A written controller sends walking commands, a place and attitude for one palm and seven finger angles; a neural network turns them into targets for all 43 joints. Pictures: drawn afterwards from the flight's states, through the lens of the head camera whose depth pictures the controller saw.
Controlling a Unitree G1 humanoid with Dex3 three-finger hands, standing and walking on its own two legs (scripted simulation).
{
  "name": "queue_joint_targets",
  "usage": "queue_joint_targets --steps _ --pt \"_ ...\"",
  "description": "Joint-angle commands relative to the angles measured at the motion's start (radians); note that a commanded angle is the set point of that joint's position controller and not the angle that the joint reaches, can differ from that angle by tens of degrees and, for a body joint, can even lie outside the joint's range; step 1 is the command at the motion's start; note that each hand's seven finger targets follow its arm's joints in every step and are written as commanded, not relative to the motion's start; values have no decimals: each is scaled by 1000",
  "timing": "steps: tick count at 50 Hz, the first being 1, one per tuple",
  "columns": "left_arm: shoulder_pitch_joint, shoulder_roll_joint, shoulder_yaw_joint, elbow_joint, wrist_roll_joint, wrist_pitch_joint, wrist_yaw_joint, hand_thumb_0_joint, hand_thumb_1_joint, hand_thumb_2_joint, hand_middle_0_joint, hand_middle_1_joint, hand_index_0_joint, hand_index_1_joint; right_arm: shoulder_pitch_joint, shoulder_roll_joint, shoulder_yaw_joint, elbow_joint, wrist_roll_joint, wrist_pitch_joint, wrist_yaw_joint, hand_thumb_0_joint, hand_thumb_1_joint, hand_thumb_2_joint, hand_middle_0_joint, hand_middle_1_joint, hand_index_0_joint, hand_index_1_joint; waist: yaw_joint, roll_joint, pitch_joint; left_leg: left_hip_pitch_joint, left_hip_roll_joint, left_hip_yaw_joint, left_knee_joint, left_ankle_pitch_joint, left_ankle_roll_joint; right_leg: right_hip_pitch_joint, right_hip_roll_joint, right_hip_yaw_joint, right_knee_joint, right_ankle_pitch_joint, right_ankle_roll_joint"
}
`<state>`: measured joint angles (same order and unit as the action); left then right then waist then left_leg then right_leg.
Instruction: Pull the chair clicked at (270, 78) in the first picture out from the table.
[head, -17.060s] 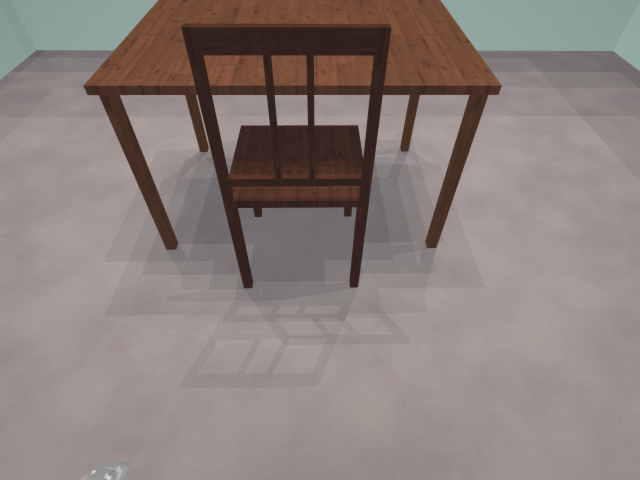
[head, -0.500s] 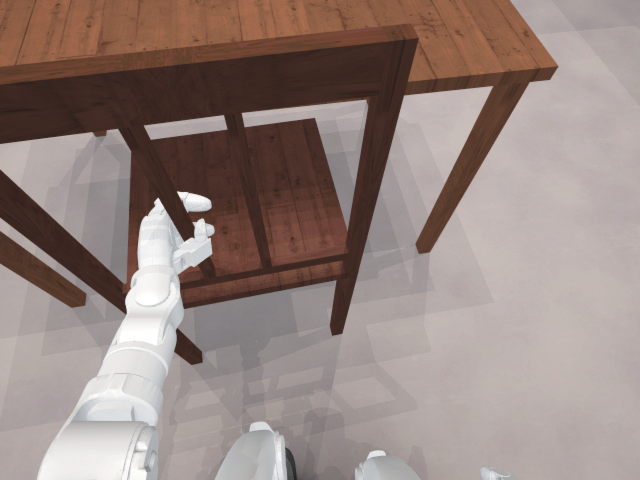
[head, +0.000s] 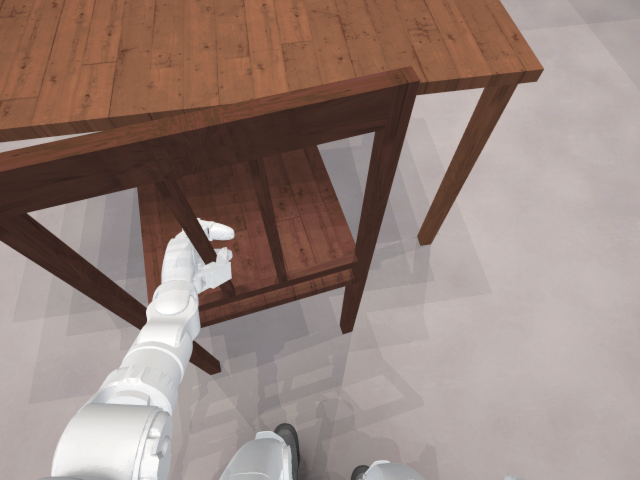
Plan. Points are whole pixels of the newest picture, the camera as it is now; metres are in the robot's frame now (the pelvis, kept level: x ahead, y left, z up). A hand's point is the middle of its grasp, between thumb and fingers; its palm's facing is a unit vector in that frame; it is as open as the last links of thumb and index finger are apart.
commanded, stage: step backward, pulling the chair out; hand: left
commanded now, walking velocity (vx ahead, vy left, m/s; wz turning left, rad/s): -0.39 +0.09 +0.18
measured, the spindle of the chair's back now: (205, 249) +0.42 +0.16 -0.04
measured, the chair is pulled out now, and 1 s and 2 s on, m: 0.09 0.19 0.40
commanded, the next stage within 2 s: none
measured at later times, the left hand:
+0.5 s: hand (219, 327) +0.31 +0.13 -0.06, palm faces +0.07 -0.98 -0.16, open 5.0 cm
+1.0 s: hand (215, 335) +0.29 +0.14 -0.06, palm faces -0.02 -0.99 -0.16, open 5.1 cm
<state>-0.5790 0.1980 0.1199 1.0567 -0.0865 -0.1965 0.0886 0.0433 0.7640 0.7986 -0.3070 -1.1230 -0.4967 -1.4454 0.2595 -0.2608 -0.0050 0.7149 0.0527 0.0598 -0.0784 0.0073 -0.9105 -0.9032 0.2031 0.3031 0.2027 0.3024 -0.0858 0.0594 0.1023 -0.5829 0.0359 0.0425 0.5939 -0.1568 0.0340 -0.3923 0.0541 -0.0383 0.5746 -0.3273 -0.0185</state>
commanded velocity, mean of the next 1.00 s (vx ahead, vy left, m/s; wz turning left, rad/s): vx -0.38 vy -0.04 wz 0.11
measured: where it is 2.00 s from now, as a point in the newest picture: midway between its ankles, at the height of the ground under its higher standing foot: outside the picture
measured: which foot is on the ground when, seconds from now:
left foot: down 0.00-0.58, up 0.60-0.76, down 0.78-1.00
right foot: down 0.00-1.00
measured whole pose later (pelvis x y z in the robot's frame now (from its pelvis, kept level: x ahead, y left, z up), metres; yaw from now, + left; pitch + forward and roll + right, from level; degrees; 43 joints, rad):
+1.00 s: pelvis -0.09 +0.02 +0.01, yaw +4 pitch +4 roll -1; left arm -0.66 0.16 0.00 1.08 -0.03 -0.20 0.09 0.03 0.73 0.79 -0.28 -1.20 -0.50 -1.45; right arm 0.11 -0.26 -0.02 0.75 0.04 -0.06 -0.12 0.01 -0.91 -0.90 0.20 0.30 0.20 0.30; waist -0.07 0.00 0.21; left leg -0.40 0.02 -0.03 0.59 -0.25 -0.02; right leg -0.41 -0.04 -0.07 0.53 -0.18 0.01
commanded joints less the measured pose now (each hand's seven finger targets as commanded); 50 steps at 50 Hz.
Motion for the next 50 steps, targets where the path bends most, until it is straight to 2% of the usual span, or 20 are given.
queue_joint_targets --steps 1,3,7,11,20,25,27,28,29,30,32,34,37,39,40,41,43,46,48,50 --pt "-347 228 -27 -204 51 -54 9 0 900 900 -500 -1450 -500 -1450 60 -149 -50 -69 3 -41 -17 0 -900 -900 200 300 200 300 9 41 -566 406 84 -139 24 427 17 146 -147 100 -42 556 61" --pt "-340 235 -28 -179 49 -49 15 0 900 900 -500 -1450 -500 -1450 51 -153 -52 -58 4 -46 -20 0 -900 -900 200 300 200 300 12 74 -537 401 87 -156 12 388 18 126 -147 98 -40 477 56" --pt "-361 244 -29 -162 35 -59 21 0 900 900 -500 -1450 -500 -1450 19 -158 -53 -54 3 -81 -29 0 -900 -900 200 300 200 300 12 46 -444 359 89 -193 -41 149 25 77 -131 97 -82 213 44" --pt "-383 196 -68 -159 20 -73 19 0 900 900 -500 -1450 -500 -1450 -8 -147 -46 -52 2 -127 -35 0 -900 -900 200 300 200 300 15 41 -401 340 100 -238 -98 -43 28 59 -122 105 -92 7 15" --pt "-378 173 -83 -170 22 -82 20 0 900 900 -500 -1450 -500 -1450 -29 -146 -32 -28 -19 -186 -47 0 -900 -900 200 300 200 300 35 111 -385 351 201 -402 -224 -254 66 20 -78 89 37 -137 -14" --pt "-373 191 -74 -166 27 -83 22 0 900 900 -500 -1450 -500 -1450 -24 -140 -31 -16 -19 -205 -50 0 -900 -900 200 300 200 300 33 50 -374 282 153 -316 -138 -210 44 94 -116 136 -70 -127 -24" --pt "-360 250 -37 -155 32 -82 28 0 900 900 -500 -1450 -500 -1450 -21 -142 -39 -18 -15 -207 -53 0 -900 -900 200 300 200 300 29 -44 -357 243 85 -227 -21 -224 4 97 -201 231 -189 -185 -46" --pt "-363 248 -46 -145 35 -77 33 0 900 900 -500 -1450 -500 -1450 -18 -134 -38 -13 -9 -204 -50 0 -900 -900 200 300 200 300 23 -132 -340 236 32 -152 101 -219 -32 71 -293 302 -253 -208 -77" --pt "-365 238 -57 -140 36 -72 39 0 900 900 -500 -1450 -500 -1450 -30 -130 -35 -2 -6 -200 -48 0 -900 -900 200 300 200 300 33 -168 -336 242 -6 -112 229 -188 -62 57 -375 329 -285 -149 -106" --pt "-352 219 -68 -138 39 -69 40 0 900 900 -500 -1450 -500 -1450 -61 -130 -32 -7 -9 -196 -46 0 -900 -900 200 300 200 300 51 -138 -325 200 -14 -128 330 -214 -69 84 -404 324 -276 23 -120" --pt "-310 236 -44 -146 44 -62 39 0 900 900 -500 -1450 -500 -1450 -75 -134 -24 -3 -19 -190 -47 0 -900 -900 200 300 200 300 64 -65 -348 98 -26 -161 372 -257 -67 230 -429 284 -187 436 -137" --pt "-304 223 -40 -160 49 -55 35 0 900 900 -500 -1450 -500 -1450 -58 -125 -15 16 -19 -188 -48 0 -900 -900 200 300 200 300 62 -84 -362 75 -3 -187 264 -291 -61 354 -419 199 -85 746 -119" --pt "-289 200 -51 -169 42 -40 30 0 900 900 -500 -1450 -500 -1450 -41 -143 -18 27 -15 -178 -62 0 -900 -900 200 300 200 300 58 -119 -368 154 23 -156 -32 -60 -59 435 -348 127 4 875 -46" --pt "-338 156 -84 -228 42 -53 23 0 900 900 -500 -1450 -500 -1450 0 -156 -33 18 -18 -166 -65 0 -900 -900 200 300 200 300 48 -102 -451 358 94 -175 -91 521 -20 337 -240 57 57 787 30" --pt "-352 122 -98 -227 44 -58 16 0 900 900 -500 -1450 -500 -1450 22 -156 -43 14 -15 -155 -58 0 -900 -900 200 300 200 300 44 -104 -485 440 115 -179 -29 658 -7 295 -207 55 41 748 40" --pt "-364 99 -111 -209 45 -62 8 0 900 900 -500 -1450 -500 -1450 38 -154 -49 17 -9 -149 -49 0 -900 -900 200 300 200 300 38 -132 -506 466 118 -161 4 642 -11 298 -201 63 14 760 36" --pt "-408 81 -133 -245 52 -78 3 0 900 900 -500 -1450 -500 -1450 26 -139 -46 3 -19 -140 -57 0 -900 -900 200 300 200 300 19 -60 -542 463 109 -164 24 693 -22 327 -202 47 13 804 12" --pt "-414 111 -102 -203 65 -99 3 0 900 900 -500 -1450 -500 -1450 8 -133 -59 -4 -15 -131 -60 0 -900 -900 200 300 200 300 19 -76 -560 383 96 -158 55 506 -53 371 -231 69 -18 833 -25" --pt "-406 117 -98 -194 70 -102 1 0 900 900 -500 -1450 -500 -1450 7 -132 -63 -9 -15 -131 -58 0 -900 -900 200 300 200 300 16 -13 -566 421 117 -176 -14 539 -45 315 -210 48 -8 709 -12" --pt "-412 95 -106 -207 78 -105 -2 0 900 900 -500 -1450 -500 -1450 -9 -129 -66 -29 -29 -127 -46 0 -900 -900 200 300 200 300 10 85 -541 470 169 -248 -37 694 -5 199 -133 34 32 449 13"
